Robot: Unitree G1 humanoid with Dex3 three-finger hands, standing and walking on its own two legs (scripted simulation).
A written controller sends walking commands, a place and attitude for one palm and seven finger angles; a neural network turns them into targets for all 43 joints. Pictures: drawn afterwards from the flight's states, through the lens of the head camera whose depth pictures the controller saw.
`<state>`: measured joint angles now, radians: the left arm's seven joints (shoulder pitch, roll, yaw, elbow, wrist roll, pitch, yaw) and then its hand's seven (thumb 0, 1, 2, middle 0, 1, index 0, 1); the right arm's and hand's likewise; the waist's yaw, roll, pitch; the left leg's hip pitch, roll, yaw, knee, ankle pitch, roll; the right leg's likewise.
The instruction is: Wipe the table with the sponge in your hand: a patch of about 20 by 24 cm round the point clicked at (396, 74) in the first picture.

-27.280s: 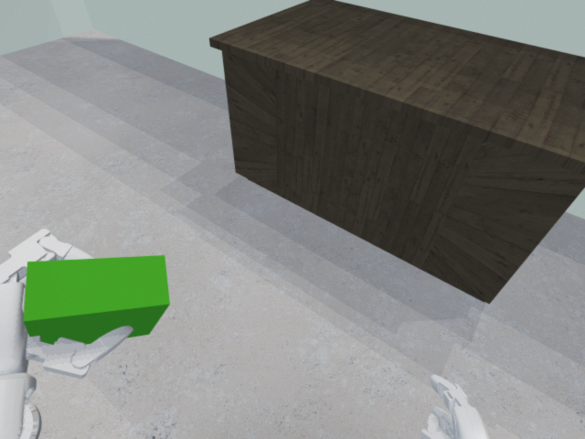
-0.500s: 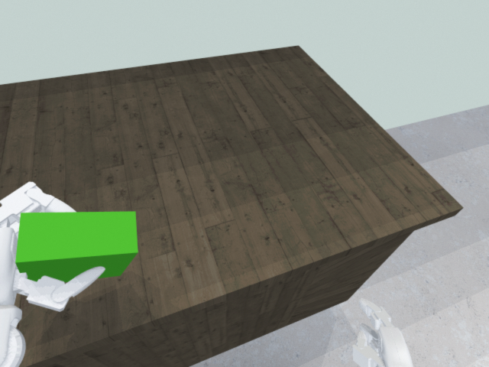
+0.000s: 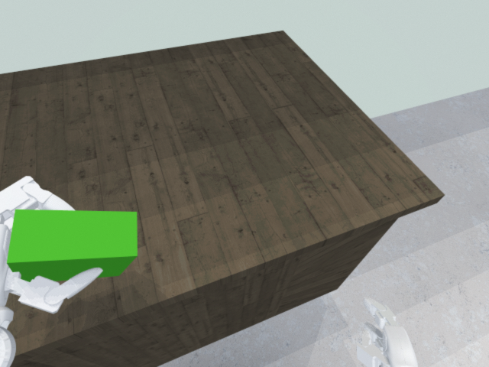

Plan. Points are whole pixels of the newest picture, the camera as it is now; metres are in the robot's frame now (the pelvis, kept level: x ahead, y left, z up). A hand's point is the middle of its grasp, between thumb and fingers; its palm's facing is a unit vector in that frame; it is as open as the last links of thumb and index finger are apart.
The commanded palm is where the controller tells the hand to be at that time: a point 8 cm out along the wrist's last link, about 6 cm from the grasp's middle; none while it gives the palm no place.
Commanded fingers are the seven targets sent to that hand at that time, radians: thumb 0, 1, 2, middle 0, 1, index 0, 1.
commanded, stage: shuffle to correct the standing spot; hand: left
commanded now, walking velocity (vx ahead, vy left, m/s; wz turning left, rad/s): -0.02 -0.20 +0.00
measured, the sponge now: (93, 248) +0.23 +0.21 +0.13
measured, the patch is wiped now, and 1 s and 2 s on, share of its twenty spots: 0.00 0.00 0.00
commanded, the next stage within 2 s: none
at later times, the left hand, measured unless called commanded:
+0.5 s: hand (66, 243) +0.22 +0.22 +0.16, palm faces +0.30 -0.86 -0.42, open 9.7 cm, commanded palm +0.16 +0.27 +0.18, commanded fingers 0.00 0.10 1.30 -1.20 -1.60 -1.20 -1.60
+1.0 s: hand (68, 247) +0.22 +0.22 +0.16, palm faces +0.30 -0.86 -0.42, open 9.7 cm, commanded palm +0.15 +0.26 +0.18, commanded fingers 0.00 0.10 1.30 -1.20 -1.60 -1.20 -1.60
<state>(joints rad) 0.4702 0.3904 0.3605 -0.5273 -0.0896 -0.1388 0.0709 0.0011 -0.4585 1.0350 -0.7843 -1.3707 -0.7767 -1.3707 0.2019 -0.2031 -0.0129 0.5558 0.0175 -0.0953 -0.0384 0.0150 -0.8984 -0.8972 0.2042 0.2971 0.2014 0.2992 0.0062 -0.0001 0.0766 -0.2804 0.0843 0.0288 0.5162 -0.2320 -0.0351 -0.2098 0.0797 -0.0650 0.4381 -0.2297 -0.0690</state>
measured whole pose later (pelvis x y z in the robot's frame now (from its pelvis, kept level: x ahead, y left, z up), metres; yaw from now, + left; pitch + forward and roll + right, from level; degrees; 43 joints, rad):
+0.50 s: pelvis +0.00 -0.01 +0.00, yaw +0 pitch +0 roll -1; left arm 0.48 0.42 0.38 -0.56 -0.10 -0.14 0.07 0.00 -0.46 1.04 -0.78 -1.37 -0.78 -1.37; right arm 0.20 -0.19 -0.01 0.56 0.02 -0.09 -0.04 0.02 -0.90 -0.90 0.20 0.30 0.20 0.30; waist 0.00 0.00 0.08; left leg -0.30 0.10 0.01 0.54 -0.24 -0.05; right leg -0.22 0.09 -0.08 0.47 -0.25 -0.09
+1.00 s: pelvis +0.00 -0.02 +0.00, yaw +1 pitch +0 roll -1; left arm 0.49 0.42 0.37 -0.56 -0.11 -0.12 0.07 0.00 -0.46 1.04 -0.78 -1.37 -0.78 -1.37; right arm 0.20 -0.20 -0.01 0.55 0.02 -0.08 -0.04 0.01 -0.90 -0.90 0.20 0.30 0.20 0.30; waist -0.01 0.01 0.07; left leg -0.30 0.10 0.00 0.54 -0.24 -0.06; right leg -0.22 0.10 -0.09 0.47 -0.25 -0.09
